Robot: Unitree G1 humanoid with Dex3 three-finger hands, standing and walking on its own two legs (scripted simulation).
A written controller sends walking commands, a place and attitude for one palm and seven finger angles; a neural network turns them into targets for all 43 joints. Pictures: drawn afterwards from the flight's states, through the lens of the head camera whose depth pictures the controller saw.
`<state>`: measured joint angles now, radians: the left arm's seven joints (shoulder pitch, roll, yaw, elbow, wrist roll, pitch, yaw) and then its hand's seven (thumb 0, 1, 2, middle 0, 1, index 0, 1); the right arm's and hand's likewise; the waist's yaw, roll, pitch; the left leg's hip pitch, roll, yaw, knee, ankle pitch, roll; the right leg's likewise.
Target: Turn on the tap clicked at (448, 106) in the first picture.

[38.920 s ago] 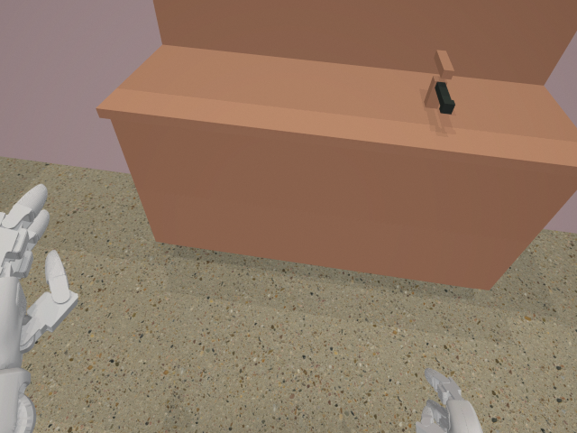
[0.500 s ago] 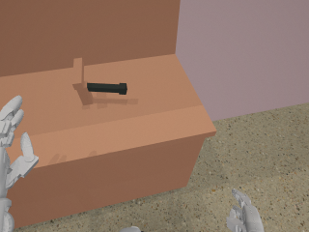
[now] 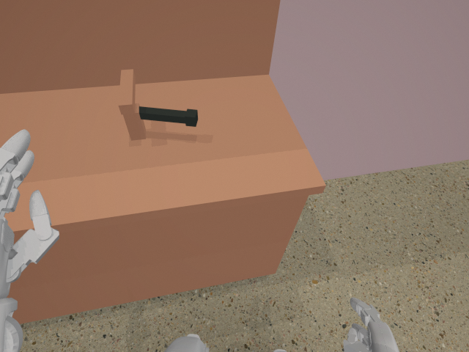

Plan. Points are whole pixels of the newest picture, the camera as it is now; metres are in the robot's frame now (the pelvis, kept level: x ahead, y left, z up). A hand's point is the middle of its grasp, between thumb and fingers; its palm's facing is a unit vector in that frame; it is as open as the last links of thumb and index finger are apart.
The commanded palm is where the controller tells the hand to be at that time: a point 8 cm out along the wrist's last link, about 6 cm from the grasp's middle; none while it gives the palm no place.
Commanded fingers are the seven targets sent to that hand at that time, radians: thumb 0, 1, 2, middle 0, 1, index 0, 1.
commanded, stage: step back with the hand held close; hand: left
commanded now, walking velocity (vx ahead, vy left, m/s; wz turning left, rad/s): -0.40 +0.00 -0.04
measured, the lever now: (191, 117) +0.59 +0.14 +0.04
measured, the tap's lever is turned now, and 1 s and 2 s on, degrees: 73 73 73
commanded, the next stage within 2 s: stop stepping back and stand still in 0.26 s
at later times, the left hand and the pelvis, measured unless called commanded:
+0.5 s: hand (26, 315) +0.13 +0.22 +0.17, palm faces +0.28 -0.86 -0.42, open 7.4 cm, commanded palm +0.08 +0.27 +0.19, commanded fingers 0.00 0.90 0.90 -0.20 -0.30 -0.20 -0.30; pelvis -0.10 +0.00 +0.01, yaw -2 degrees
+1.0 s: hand out of the picture +0.05 +0.23 +0.19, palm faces +0.41 -0.83 -0.37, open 7.4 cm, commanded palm +0.00 +0.27 +0.19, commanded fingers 0.00 0.90 0.90 -0.20 -0.30 -0.20 -0.30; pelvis -0.16 -0.01 +0.00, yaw +0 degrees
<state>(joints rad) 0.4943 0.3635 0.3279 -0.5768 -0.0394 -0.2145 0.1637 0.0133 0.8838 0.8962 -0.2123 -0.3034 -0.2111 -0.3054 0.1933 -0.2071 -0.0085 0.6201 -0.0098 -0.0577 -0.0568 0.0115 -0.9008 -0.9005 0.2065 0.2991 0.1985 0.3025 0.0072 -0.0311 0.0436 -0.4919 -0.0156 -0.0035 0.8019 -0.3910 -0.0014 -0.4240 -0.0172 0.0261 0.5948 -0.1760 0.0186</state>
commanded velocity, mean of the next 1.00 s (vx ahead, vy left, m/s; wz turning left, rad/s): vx -0.03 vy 0.00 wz -0.01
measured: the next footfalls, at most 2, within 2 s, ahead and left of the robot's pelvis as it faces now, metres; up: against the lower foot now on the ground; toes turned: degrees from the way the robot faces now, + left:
left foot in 0.04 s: +0.09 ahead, +0.13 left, +0.00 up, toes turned +0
right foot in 0.26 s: +0.00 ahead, -0.12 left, +0.00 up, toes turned +0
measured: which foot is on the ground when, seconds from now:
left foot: up 0.00-0.02, down 0.04-0.28, up 0.30-0.50, down 0.52-1.00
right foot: down 0.00-0.04, up 0.06-0.24, down 0.26-1.00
